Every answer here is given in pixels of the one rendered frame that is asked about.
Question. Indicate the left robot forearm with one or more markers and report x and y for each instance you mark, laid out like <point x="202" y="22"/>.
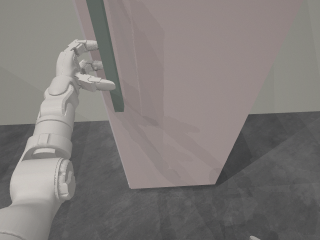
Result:
<point x="55" y="123"/>

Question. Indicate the handle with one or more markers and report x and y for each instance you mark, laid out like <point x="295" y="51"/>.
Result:
<point x="100" y="25"/>

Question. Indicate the robot left upper arm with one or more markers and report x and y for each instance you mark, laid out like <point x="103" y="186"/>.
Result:
<point x="39" y="187"/>

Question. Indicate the fridge door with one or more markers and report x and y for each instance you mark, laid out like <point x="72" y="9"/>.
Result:
<point x="190" y="72"/>

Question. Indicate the left robot hand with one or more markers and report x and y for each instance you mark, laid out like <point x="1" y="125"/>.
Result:
<point x="67" y="65"/>

